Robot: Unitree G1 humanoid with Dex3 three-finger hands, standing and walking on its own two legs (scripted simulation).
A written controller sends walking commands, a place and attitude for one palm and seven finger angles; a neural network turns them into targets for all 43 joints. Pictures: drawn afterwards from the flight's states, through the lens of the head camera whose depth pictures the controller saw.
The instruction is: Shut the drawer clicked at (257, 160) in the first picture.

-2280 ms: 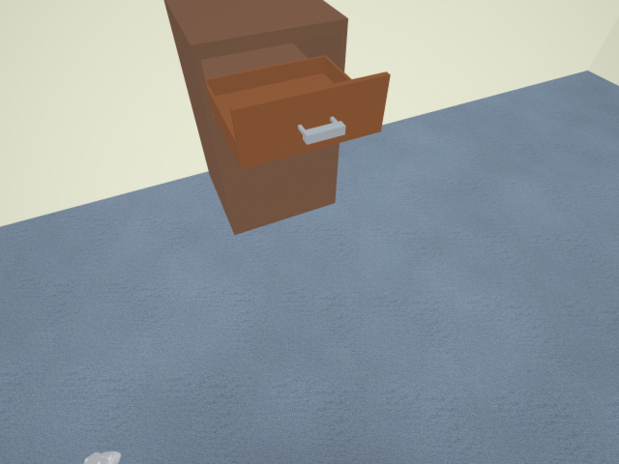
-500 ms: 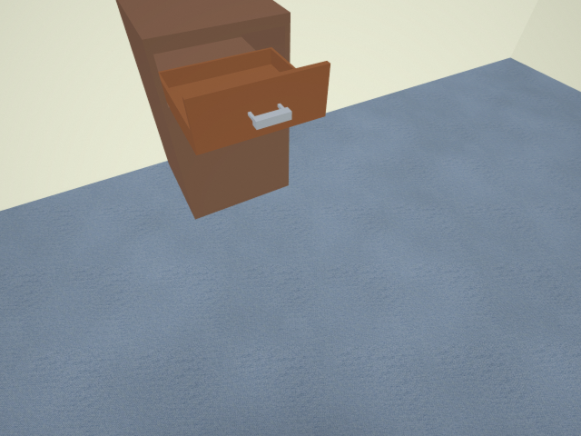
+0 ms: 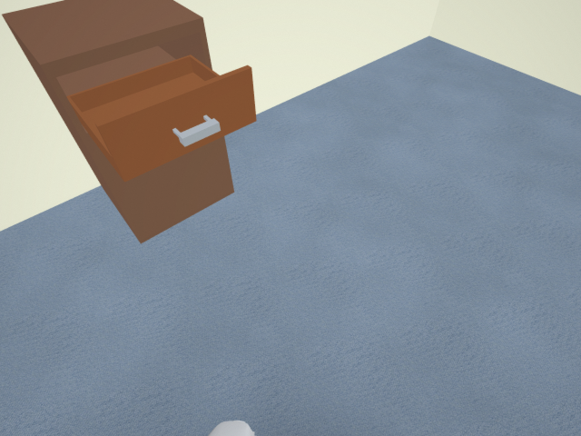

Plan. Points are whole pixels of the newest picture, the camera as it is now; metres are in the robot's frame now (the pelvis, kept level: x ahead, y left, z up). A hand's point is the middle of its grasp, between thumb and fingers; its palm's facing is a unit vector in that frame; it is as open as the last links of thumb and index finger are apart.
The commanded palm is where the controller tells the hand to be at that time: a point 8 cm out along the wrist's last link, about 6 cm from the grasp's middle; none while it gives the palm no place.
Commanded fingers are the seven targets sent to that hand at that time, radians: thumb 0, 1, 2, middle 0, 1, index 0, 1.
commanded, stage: walk to a spot facing it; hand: left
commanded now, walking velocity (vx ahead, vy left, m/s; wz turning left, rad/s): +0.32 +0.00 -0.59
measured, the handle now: (195, 128) +0.84 +0.37 -0.11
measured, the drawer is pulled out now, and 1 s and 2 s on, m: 0.30 0.30 0.30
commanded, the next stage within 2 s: turn to face it in 1.64 s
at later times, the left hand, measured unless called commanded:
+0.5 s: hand (197, 334) +0.30 +0.22 -0.18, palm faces -0.30 -0.94 -0.16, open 7.4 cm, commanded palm none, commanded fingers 0.00 0.90 0.90 -0.20 -0.30 -0.20 -0.30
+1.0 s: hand (269, 270) +0.45 +0.10 -0.17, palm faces -0.44 -0.87 -0.24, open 7.2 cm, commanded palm none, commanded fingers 0.00 0.90 0.90 -0.20 -0.30 -0.20 -0.30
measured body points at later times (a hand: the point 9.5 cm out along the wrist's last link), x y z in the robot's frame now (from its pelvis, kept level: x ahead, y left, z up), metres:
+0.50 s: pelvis +0.15 +0.06 -0.01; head +0.18 +0.08 +0.44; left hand +0.32 +0.27 -0.16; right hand +0.02 -0.16 -0.14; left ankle +0.07 +0.15 -0.75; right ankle +0.20 -0.10 -0.66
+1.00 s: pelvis +0.32 -0.05 -0.01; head +0.33 -0.07 +0.44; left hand +0.48 +0.15 -0.15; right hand +0.23 -0.26 -0.17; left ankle +0.45 +0.08 -0.67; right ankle +0.29 -0.08 -0.75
